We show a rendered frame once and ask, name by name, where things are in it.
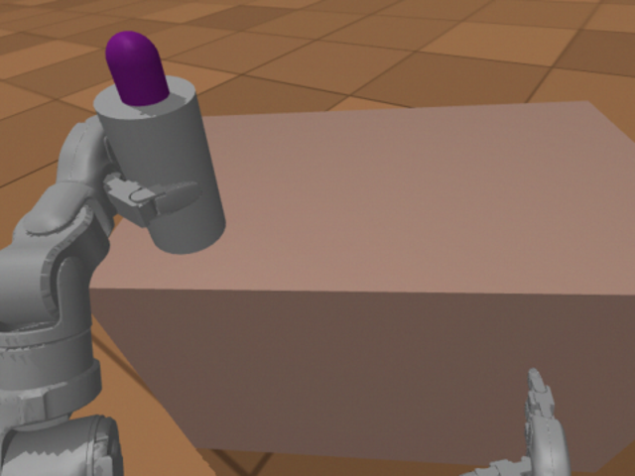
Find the left robot arm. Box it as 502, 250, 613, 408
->
0, 182, 124, 476

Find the right robot hand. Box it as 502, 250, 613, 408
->
459, 368, 572, 476

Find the bottle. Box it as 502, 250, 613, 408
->
93, 31, 226, 255

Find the left robot hand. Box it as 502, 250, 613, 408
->
56, 114, 201, 228

